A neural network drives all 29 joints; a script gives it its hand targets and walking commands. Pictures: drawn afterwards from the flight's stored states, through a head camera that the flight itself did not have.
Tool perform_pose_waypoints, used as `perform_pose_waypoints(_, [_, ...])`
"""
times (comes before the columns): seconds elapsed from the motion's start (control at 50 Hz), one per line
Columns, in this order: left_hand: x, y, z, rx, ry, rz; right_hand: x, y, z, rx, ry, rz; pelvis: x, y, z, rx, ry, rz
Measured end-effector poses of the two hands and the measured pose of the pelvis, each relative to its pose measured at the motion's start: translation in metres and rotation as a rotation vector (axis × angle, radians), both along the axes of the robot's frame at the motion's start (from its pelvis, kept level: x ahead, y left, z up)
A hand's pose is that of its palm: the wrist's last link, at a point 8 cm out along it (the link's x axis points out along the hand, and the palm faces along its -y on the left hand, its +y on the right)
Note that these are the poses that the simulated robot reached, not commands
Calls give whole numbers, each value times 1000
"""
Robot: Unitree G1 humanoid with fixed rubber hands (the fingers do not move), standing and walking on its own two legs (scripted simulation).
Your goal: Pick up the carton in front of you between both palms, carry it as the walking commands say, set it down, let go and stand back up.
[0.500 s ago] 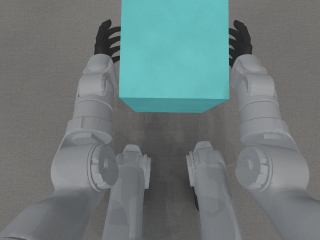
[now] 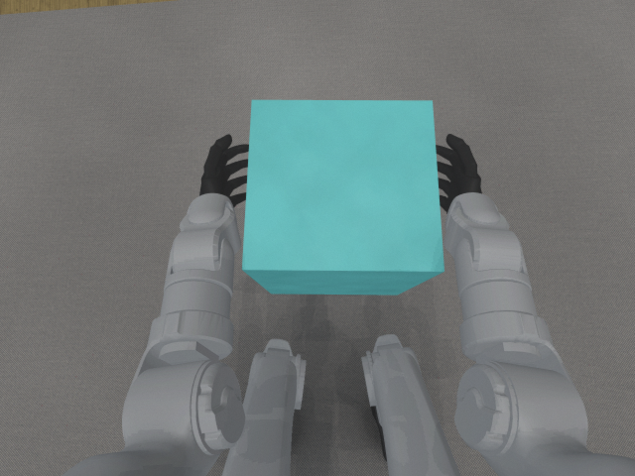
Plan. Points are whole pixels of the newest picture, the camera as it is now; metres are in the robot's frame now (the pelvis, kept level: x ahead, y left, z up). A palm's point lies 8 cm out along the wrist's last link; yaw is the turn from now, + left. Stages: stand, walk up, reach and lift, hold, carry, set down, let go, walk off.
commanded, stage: reach and lift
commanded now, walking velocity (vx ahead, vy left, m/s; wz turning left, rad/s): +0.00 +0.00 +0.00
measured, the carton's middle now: (337, 214) +0.46 -0.01 -0.12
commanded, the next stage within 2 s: hold in 1.94 s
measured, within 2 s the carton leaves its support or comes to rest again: neither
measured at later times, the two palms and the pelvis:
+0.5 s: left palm (157, 182) +0.41 +0.14 +0.11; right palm (528, 176) +0.40 -0.16 +0.11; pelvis +0.05 +0.00 +0.14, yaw +0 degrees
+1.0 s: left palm (25, 148) +0.36 +0.15 +0.24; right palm out of the picture +0.36 -0.15 +0.24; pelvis +0.08 +0.00 +0.22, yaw +0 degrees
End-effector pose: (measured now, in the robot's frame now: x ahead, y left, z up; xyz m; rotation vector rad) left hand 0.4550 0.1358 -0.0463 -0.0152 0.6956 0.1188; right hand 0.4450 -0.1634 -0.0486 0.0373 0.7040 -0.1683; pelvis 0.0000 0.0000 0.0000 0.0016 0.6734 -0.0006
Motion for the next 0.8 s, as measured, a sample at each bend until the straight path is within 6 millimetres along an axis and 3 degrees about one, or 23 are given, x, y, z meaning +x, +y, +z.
perform_pose_waypoints(0.52, [-52,6,163,-4,-6,18,-47,6,164,4,-6,7,56,0,147,-3,-303,-4])
perform_pose_waypoints(0.8, [-77,10,246,2,-19,21,-70,9,247,-7,-19,23,80,-1,203,-3,-547,-5])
